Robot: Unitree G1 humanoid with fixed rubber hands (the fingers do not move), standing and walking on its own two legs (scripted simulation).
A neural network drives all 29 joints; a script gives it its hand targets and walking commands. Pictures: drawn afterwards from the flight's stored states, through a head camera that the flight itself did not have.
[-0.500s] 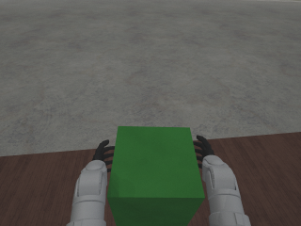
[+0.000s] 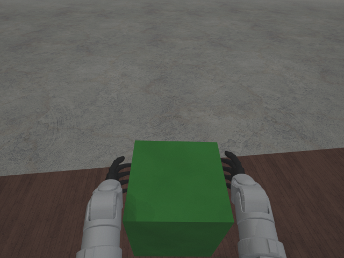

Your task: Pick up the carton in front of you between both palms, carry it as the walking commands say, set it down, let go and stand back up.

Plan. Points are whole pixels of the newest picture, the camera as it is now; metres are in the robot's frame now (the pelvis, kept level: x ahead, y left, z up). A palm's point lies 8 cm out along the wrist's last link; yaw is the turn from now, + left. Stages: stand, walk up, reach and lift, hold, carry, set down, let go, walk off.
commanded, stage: hold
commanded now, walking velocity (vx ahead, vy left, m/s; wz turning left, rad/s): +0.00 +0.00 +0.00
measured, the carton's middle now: (174, 200) +0.29 +0.00 -0.02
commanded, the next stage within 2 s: carry in 0.08 s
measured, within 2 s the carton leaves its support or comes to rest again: neither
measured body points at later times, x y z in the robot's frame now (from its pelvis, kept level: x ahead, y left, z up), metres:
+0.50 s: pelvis +0.11 -0.01 +0.00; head +0.10 -0.02 +0.45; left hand +0.40 +0.13 +0.08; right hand +0.40 -0.17 +0.08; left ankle +0.16 +0.10 -0.72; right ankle +0.01 -0.12 -0.74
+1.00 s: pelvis +0.40 -0.04 -0.02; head +0.39 -0.04 +0.43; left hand +0.69 +0.09 +0.06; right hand +0.68 -0.21 +0.06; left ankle +0.23 +0.09 -0.74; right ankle +0.51 -0.13 -0.75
